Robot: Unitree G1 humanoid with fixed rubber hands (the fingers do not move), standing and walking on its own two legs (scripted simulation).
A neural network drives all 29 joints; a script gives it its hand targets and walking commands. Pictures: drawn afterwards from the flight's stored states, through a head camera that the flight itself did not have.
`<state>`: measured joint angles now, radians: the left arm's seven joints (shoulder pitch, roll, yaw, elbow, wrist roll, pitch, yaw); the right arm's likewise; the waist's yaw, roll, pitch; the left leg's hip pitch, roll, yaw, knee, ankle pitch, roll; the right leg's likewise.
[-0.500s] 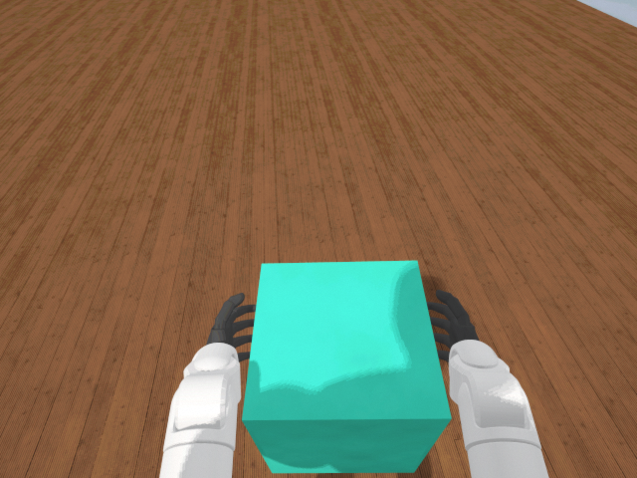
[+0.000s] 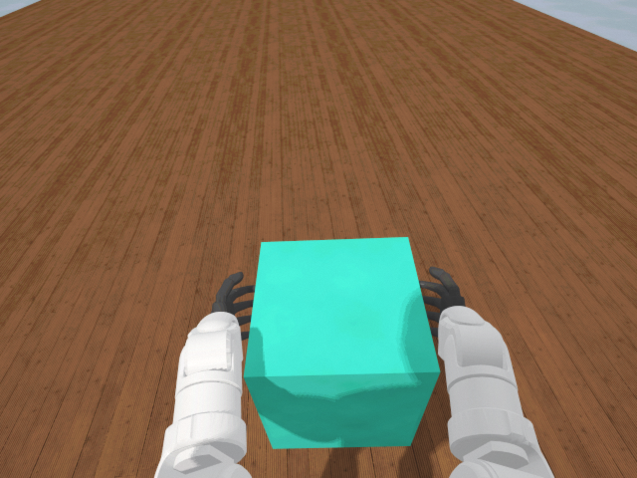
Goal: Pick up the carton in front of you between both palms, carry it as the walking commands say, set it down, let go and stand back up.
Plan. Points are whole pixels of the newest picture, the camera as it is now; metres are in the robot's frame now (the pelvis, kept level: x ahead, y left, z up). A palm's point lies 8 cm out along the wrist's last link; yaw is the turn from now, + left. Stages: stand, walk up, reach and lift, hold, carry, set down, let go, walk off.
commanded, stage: set down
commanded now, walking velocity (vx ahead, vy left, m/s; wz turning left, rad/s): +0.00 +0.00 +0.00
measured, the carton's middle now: (337, 346) +0.33 +0.00 -0.02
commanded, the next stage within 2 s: none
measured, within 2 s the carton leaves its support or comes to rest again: neither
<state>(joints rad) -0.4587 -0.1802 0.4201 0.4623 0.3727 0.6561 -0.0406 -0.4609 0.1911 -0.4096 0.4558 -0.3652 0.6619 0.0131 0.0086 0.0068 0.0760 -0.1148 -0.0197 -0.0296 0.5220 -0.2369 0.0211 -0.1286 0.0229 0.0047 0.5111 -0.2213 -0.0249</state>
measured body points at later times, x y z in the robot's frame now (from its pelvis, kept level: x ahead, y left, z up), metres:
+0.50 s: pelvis -0.01 +0.00 -0.07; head +0.21 -0.01 +0.32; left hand +0.39 +0.15 -0.16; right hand +0.40 -0.16 -0.16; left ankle +0.05 +0.11 -0.73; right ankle +0.06 -0.11 -0.73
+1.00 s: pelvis -0.02 +0.00 -0.20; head +0.24 -0.01 +0.16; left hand +0.44 +0.14 -0.29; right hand +0.46 -0.16 -0.30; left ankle +0.05 +0.12 -0.73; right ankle +0.06 -0.11 -0.73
